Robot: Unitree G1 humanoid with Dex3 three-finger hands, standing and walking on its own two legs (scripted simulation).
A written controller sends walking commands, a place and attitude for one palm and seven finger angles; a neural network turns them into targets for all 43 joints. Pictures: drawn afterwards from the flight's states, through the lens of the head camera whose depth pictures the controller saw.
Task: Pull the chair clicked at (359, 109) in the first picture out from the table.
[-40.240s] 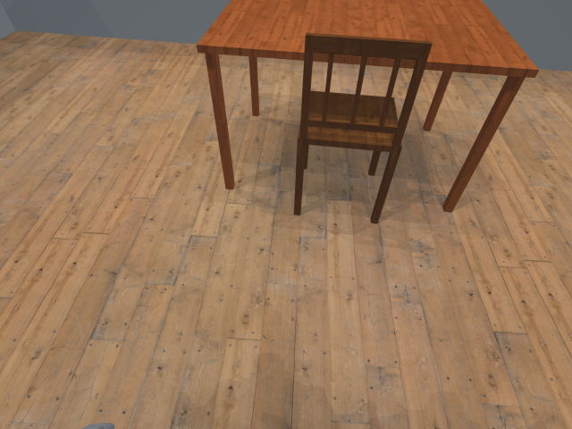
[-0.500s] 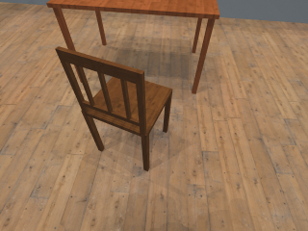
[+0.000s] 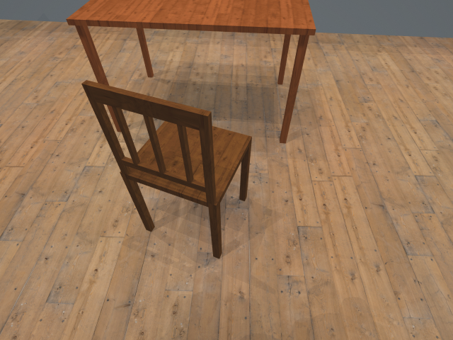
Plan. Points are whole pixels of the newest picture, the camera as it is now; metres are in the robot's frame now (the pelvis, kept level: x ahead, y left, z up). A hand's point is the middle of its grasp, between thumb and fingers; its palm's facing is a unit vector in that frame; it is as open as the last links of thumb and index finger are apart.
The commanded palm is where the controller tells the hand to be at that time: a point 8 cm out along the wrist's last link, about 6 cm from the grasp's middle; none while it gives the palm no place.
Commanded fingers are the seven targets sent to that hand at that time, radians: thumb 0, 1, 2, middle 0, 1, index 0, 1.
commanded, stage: let the arm hang, fingers relaxed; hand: left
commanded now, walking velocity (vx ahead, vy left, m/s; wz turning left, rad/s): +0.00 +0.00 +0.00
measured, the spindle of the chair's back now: (155, 145) +0.67 +0.26 -0.12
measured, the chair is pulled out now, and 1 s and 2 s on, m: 0.65 0.65 0.65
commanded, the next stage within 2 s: look to check the result in 0.14 s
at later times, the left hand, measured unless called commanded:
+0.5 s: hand out of the picture +0.01 +0.17 -0.17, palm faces +0.01 -0.98 -0.19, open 7.4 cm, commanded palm none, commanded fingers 0.00 0.90 0.90 -0.20 -0.30 -0.20 -0.30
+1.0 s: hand out of the picture +0.02 +0.17 -0.17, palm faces +0.02 -0.98 -0.18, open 7.4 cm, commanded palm none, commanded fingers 0.00 0.90 0.90 -0.20 -0.30 -0.20 -0.30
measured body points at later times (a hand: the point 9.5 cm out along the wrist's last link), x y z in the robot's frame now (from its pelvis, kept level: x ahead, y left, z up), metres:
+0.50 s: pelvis +0.01 +0.00 +0.00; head +0.03 +0.00 +0.45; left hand +0.01 +0.22 -0.16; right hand -0.01 -0.20 -0.17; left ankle +0.02 +0.12 -0.74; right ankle +0.02 -0.11 -0.74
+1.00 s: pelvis +0.02 +0.00 +0.00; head +0.03 +0.00 +0.45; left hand +0.02 +0.22 -0.16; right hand +0.00 -0.21 -0.16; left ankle +0.02 +0.12 -0.74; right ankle +0.02 -0.11 -0.74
